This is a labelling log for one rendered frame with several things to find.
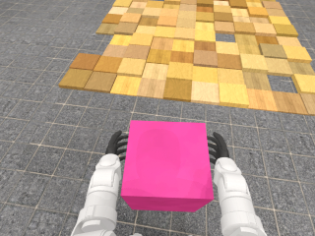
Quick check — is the robot right hand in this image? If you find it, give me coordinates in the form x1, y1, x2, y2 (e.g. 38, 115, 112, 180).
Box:
207, 132, 230, 165

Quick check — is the robot left forearm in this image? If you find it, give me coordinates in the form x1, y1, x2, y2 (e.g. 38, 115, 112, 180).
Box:
71, 153, 122, 236

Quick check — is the carton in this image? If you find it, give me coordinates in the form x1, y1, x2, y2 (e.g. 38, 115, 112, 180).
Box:
120, 120, 214, 212

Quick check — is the robot right forearm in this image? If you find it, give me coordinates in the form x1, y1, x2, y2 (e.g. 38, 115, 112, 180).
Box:
213, 157, 268, 236

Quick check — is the robot left hand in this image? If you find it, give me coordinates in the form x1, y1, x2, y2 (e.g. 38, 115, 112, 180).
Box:
105, 130, 129, 161

